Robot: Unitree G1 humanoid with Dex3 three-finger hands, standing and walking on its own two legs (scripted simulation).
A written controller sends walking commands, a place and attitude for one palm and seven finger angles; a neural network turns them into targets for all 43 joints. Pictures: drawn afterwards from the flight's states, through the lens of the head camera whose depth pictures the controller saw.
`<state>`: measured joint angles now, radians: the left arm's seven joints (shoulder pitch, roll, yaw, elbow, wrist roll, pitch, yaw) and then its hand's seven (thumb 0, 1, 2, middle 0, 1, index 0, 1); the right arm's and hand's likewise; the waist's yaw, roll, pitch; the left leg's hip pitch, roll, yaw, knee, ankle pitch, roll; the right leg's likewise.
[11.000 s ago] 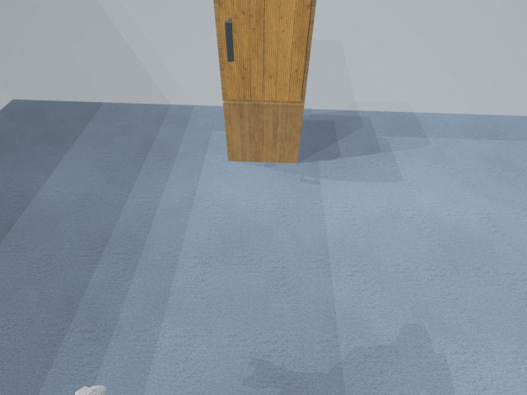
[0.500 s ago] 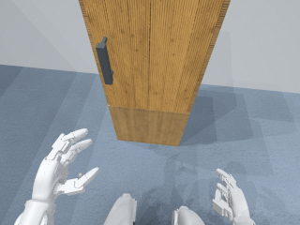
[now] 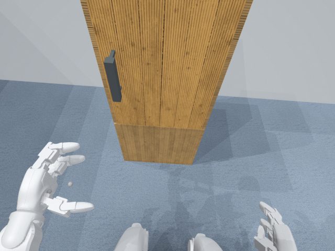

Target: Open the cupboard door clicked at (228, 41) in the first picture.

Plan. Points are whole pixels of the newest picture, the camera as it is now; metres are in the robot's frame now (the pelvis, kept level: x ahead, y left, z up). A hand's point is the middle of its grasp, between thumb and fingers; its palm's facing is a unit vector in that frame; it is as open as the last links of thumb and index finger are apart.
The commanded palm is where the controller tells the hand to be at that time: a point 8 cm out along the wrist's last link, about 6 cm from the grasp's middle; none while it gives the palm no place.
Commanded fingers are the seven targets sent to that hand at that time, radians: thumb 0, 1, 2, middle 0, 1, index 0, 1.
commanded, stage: raise the hand with hooked fingers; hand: left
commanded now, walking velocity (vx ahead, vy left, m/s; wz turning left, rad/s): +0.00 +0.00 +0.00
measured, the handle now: (115, 76) +0.59 +0.20 +0.03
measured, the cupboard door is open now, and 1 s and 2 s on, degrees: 0 0 0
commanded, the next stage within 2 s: move the hooked fingers beside the handle in 0.94 s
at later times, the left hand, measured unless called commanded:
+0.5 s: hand (50, 158) +0.30 +0.27 +0.05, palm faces +0.01 -1.00 -0.05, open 14.0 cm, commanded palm +0.27 +0.32 +0.05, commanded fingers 0.00 -0.50 0.30 -0.30 -1.20 -0.30 -1.20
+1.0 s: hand (55, 158) +0.30 +0.27 +0.05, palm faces +0.01 -1.00 -0.04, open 14.0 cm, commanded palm +0.27 +0.31 +0.05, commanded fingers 0.00 -0.50 0.30 -0.30 -1.20 -0.30 -1.20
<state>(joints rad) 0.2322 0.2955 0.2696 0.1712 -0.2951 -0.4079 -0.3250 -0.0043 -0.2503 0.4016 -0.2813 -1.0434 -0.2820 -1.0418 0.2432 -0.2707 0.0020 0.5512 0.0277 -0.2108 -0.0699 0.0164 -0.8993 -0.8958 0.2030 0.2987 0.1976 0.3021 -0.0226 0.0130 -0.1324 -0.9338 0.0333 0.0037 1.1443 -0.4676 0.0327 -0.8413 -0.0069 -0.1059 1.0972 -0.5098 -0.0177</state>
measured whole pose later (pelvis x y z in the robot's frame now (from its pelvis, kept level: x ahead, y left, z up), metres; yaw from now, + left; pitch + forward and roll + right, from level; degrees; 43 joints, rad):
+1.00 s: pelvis +0.01 +0.00 +0.01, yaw +0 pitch +16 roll -3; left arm 0.00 0.40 0.44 0.44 -0.36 -0.38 -0.52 -0.01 -0.50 0.30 -0.30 -1.20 -0.30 -1.20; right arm 0.27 -0.27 0.04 0.55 0.03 -0.18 -0.06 0.01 -0.90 -0.90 0.21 0.30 0.20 0.30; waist -0.03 0.02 -0.13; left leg -0.92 0.04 0.01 1.11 -0.47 0.03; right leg -0.83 0.01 -0.10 1.06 -0.51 -0.02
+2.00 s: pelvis +0.01 +0.00 -0.01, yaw -2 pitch +20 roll -3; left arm -0.56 0.54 0.50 0.96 -0.21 -0.42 -0.48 -0.01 -0.50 0.30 -0.30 -1.20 -0.30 -1.20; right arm 0.32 -0.29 0.03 0.61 0.02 -0.06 -0.04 0.01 -0.90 -0.90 0.21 0.30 0.20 0.30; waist -0.10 0.01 -0.13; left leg -1.05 0.06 0.02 1.17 -0.48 0.03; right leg -0.96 0.02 -0.09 1.11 -0.50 -0.02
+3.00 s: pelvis +0.01 +0.01 -0.02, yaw -5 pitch +28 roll -6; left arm -0.89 0.76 0.58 1.17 -0.09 -0.36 -0.44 -0.01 -0.50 0.30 -0.30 -1.20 -0.30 -1.20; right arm 0.38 -0.28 0.07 0.61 -0.01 0.06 -0.01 0.01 -0.90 -0.89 0.21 0.30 0.20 0.30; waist -0.20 0.03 -0.11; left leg -1.23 0.08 0.00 1.24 -0.50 0.05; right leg -1.13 0.04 -0.09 1.14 -0.50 0.00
